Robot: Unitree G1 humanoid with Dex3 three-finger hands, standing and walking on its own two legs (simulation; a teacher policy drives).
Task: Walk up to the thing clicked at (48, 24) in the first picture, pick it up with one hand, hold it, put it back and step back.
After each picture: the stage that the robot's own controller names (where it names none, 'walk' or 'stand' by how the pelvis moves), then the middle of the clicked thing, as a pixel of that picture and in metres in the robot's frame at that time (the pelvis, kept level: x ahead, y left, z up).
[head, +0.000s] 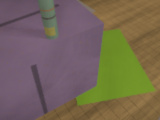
stand; (48, 15) +0.71 +0.21 +0.05
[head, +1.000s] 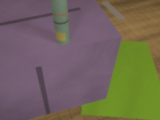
walk; (61, 20) +0.65 +0.17 +0.06
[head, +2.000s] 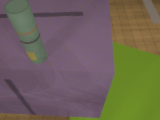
stand; (29, 36) +0.45 +0.26 +0.07
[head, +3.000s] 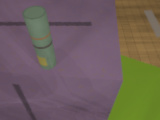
walk; (42, 42) +0.46 +0.18 +0.08
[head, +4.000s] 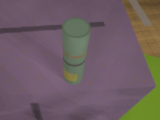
walk; (74, 56) +0.38 +0.05 +0.07
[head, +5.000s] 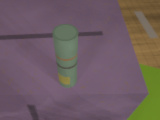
stand; (66, 60) +0.39 +0.09 +0.07
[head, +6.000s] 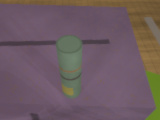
stand; (70, 71) +0.35 +0.08 +0.06
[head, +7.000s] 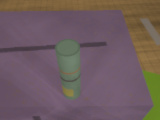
stand; (70, 73) +0.36 +0.08 +0.05
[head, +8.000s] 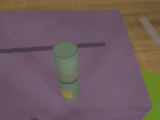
stand; (68, 75) +0.35 +0.09 +0.05
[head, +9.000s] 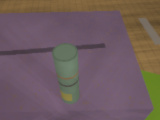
stand; (68, 77) +0.34 +0.09 +0.05
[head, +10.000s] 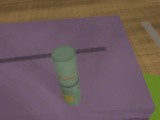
rise first; (68, 79) +0.34 +0.10 +0.05
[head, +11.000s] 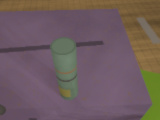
go down; (66, 73) +0.35 +0.09 +0.06
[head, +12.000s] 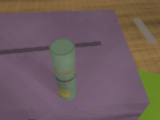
go down; (65, 73) +0.36 +0.09 +0.06
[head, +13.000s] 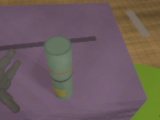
go down; (61, 72) +0.35 +0.09 +0.07
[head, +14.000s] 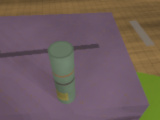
go down; (64, 76) +0.35 +0.09 +0.06
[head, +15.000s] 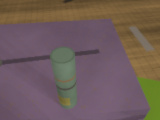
close in; (65, 81) +0.34 +0.09 +0.06
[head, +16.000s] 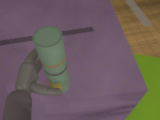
close; (55, 65) +0.36 +0.10 +0.09
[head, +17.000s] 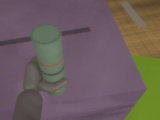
lift; (52, 65) +0.35 +0.11 +0.10
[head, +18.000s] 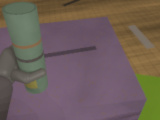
lift; (30, 54) +0.32 +0.16 +0.22
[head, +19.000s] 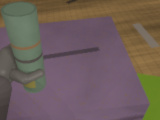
hold; (28, 54) +0.32 +0.16 +0.22
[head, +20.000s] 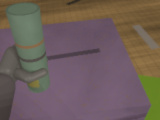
hold; (32, 53) +0.32 +0.16 +0.21
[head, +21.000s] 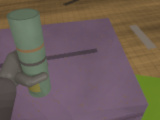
hold; (33, 58) +0.32 +0.16 +0.20
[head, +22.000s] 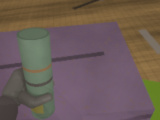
crouch; (39, 77) +0.26 +0.14 +0.18
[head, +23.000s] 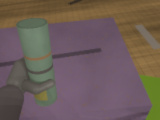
crouch; (40, 66) +0.31 +0.14 +0.18
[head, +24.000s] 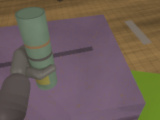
lower; (40, 53) +0.36 +0.14 +0.18
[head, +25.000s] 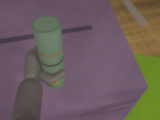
lower; (51, 57) +0.38 +0.11 +0.11
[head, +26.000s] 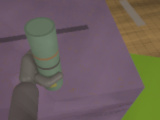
lower; (48, 60) +0.37 +0.12 +0.11
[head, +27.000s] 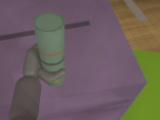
lower; (52, 56) +0.38 +0.10 +0.11
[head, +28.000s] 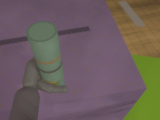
withdraw; (49, 63) +0.36 +0.11 +0.11
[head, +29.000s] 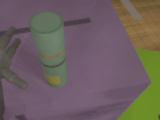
sink last; (52, 56) +0.36 +0.10 +0.12
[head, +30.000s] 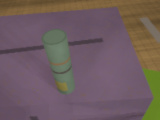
sink last; (61, 66) +0.37 +0.12 +0.09
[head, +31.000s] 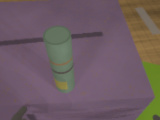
stand; (62, 64) +0.36 +0.10 +0.09
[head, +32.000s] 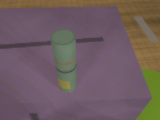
stand; (65, 65) +0.38 +0.10 +0.07
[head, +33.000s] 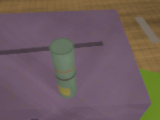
stand; (65, 72) +0.36 +0.10 +0.05
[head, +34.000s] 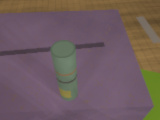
stand; (66, 74) +0.35 +0.09 +0.05
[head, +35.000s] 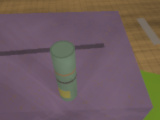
stand; (66, 75) +0.35 +0.09 +0.05
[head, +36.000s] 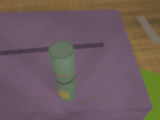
stand; (65, 75) +0.35 +0.10 +0.05
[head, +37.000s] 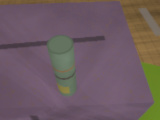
walk; (64, 70) +0.36 +0.09 +0.05
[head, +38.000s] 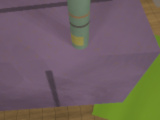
walk; (79, 20) +0.52 +0.05 +0.08
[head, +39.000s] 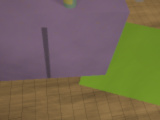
walk; out of the picture +0.81 +0.11 +0.07
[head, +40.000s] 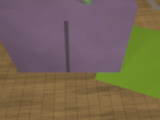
walk; out of the picture +1.01 +0.06 +0.07
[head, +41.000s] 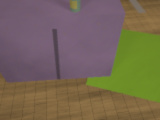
stand; out of the picture +0.97 +0.08 +0.05
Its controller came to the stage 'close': yes
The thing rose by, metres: 0.19
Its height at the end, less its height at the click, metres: +0.00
